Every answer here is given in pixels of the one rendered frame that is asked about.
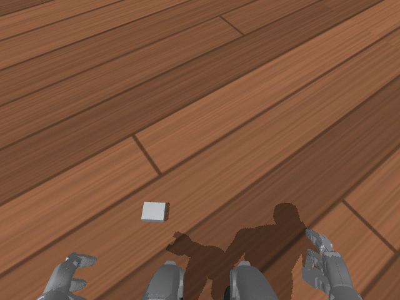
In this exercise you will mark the left robot hand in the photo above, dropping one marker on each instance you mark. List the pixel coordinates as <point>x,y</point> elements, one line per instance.
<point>62,276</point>

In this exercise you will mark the right robot hand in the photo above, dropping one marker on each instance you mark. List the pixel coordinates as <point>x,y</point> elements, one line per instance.
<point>331,269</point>

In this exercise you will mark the small box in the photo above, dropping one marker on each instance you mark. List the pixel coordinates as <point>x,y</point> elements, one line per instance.
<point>154,212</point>

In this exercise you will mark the right robot arm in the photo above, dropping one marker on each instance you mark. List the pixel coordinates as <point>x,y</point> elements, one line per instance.
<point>344,293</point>

